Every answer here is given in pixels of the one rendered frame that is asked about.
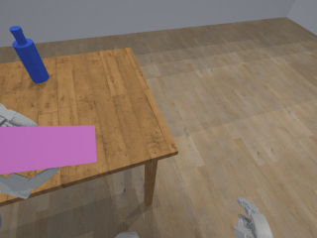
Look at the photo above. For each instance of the right robot hand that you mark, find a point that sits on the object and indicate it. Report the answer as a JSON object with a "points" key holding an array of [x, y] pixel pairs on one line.
{"points": [[255, 227]]}

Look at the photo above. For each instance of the table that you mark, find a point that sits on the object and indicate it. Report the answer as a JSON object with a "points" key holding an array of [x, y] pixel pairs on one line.
{"points": [[105, 89]]}

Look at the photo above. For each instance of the sponge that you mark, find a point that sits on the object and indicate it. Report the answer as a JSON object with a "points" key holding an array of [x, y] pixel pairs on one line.
{"points": [[31, 148]]}

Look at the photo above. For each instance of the left robot hand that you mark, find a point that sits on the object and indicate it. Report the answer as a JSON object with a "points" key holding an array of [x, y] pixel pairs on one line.
{"points": [[18, 185]]}

